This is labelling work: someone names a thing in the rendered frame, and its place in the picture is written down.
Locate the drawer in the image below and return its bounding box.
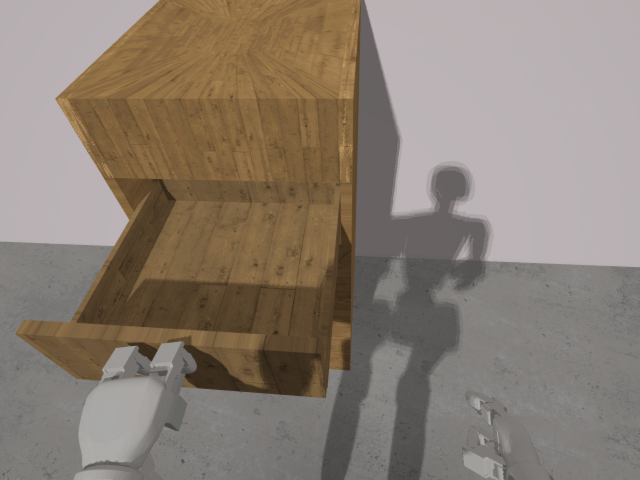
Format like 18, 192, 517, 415
15, 179, 341, 398

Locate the robot right hand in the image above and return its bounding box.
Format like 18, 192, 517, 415
462, 390, 541, 480

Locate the handle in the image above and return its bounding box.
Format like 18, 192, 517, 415
163, 373, 188, 431

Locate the cabinet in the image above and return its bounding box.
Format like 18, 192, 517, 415
55, 0, 361, 370

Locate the robot left hand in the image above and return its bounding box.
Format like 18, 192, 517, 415
79, 341, 197, 480

